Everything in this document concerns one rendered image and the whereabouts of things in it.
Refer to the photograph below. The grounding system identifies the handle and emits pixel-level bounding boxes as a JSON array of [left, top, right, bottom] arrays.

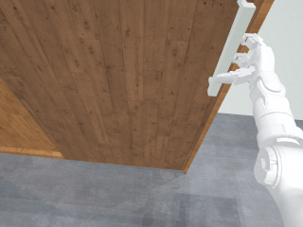
[[207, 0, 256, 96]]

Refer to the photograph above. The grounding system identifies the right robot upper arm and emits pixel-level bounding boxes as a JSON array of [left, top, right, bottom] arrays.
[[254, 145, 303, 227]]

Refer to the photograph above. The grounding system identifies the wardrobe door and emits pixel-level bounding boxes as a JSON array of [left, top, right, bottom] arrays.
[[0, 0, 264, 171], [0, 78, 59, 152]]

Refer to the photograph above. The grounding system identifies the right robot hand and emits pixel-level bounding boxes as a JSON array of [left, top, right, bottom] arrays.
[[215, 33, 275, 86]]

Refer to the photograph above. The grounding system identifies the right robot forearm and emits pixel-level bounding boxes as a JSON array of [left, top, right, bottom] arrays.
[[249, 71, 303, 149]]

